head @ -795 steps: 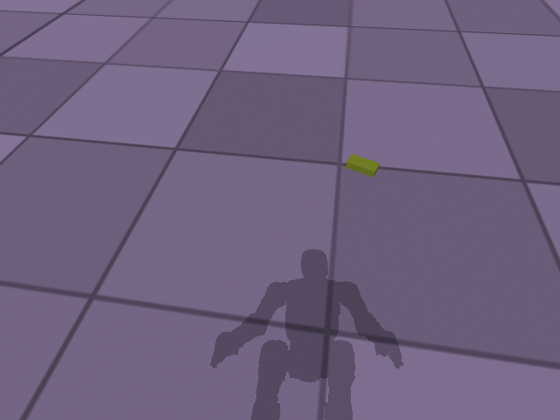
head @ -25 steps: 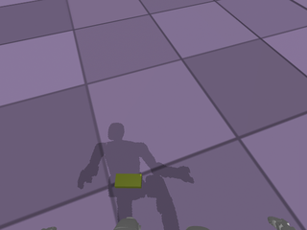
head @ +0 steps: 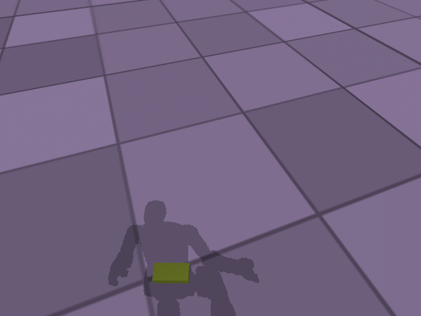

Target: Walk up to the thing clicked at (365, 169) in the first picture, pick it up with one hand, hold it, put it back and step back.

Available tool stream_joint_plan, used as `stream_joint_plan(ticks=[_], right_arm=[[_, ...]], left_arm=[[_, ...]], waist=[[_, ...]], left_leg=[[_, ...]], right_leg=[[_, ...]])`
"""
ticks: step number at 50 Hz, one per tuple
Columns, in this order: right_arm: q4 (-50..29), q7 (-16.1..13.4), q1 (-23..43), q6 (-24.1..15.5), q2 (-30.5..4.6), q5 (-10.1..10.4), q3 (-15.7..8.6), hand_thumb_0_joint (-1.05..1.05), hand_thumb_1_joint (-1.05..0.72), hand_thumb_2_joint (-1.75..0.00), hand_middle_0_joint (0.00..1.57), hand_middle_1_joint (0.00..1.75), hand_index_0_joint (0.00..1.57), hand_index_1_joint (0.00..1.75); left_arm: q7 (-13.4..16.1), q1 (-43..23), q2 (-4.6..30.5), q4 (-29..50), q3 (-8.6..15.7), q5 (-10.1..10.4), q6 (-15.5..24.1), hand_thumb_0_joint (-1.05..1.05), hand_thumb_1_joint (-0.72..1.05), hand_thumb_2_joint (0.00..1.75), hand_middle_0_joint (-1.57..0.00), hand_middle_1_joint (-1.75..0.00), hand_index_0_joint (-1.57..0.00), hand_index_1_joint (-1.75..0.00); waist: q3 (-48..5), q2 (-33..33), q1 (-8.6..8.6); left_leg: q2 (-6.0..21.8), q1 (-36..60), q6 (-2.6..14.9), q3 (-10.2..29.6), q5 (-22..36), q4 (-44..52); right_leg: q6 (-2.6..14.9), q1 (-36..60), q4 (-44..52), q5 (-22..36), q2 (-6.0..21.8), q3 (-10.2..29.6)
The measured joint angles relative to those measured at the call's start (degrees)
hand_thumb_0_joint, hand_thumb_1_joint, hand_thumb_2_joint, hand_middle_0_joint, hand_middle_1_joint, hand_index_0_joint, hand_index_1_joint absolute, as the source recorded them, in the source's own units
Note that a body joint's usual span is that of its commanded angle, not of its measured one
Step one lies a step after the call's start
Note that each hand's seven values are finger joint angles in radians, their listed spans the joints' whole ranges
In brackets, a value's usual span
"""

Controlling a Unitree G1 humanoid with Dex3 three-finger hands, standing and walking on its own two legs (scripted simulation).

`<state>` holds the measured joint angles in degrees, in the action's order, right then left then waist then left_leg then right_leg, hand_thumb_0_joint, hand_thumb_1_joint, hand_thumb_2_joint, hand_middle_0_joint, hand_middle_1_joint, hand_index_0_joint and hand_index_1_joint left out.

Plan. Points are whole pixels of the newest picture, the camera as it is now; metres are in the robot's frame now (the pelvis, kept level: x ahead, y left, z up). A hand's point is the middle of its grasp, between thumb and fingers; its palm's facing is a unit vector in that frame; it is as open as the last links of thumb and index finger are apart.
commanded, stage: walk up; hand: left
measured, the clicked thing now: (171, 272) +0.45 +0.22 -0.75
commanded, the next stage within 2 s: stand in 0.90 s
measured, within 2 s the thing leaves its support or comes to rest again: neither
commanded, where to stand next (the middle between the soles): +0.07 -0.01 m, yaw +0 degrees
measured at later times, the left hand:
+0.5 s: hand out of the picture +0.11 +0.26 -0.14, palm faces -0.01 -0.95 -0.31, open 7.4 cm
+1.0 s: hand out of the picture +0.09 +0.26 -0.15, palm faces -0.03 -0.94 -0.33, open 7.4 cm
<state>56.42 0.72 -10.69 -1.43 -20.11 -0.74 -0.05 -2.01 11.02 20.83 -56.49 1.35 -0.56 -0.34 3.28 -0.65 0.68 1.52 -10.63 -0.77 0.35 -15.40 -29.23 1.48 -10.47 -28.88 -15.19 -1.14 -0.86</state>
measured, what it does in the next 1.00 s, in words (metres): stands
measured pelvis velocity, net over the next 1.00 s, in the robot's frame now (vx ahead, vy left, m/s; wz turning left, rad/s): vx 0.01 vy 0.02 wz -0.02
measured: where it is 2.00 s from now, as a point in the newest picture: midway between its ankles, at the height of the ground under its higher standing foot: outside the picture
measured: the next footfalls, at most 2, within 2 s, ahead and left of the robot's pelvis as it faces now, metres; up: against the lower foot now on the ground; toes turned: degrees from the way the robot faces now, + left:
none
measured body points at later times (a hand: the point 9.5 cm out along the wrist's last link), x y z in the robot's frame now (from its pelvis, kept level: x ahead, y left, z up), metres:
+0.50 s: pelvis +0.01 +0.01 +0.01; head +0.02 +0.02 +0.46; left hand +0.11 +0.31 -0.12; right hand +0.09 -0.29 -0.11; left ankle +0.01 +0.13 -0.74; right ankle +0.01 -0.10 -0.74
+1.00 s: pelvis +0.01 +0.02 +0.01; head +0.02 +0.02 +0.46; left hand +0.09 +0.31 -0.12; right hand +0.08 -0.29 -0.12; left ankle +0.01 +0.13 -0.74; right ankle +0.01 -0.10 -0.74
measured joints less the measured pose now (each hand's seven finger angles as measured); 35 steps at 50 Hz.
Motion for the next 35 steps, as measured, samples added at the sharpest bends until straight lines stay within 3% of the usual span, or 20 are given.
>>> stream_joint_plan(ticks=[14,35], right_arm=[[4.78,-0.44,2.84,-0.5,-0.27,0.15,0.19,0.01,-0.9,-0.9,0.2,0.3,0.21,0.3],[8.04,-0.53,4.21,-0.48,0.3,-0.13,-0.34,0.01,-0.9,-0.9,0.2,0.3,0.21,0.3]], left_arm=[[0.77,-4.58,-0.54,-4.87,-0.16,0.61,0.74,0.0,0.9,0.9,-0.2,-0.3,-0.2,-0.3],[0.93,-5.76,-0.94,-9.02,-0.51,0.38,0.34,0.0,0.91,0.9,-0.2,-0.3,-0.2,-0.3]], waist=[[-0.5,0.77,-0.14],[-0.68,-0.01,-0.51]], left_leg=[[-0.21,3.79,0.02,-0.54,3.35,7.64],[-0.88,6.03,0.61,-1.62,5.08,11.74]], right_leg=[[-0.72,4.0,8.36,3.83,0.21,0.54],[-1.45,5.45,11.41,5.32,0.87,1.6]])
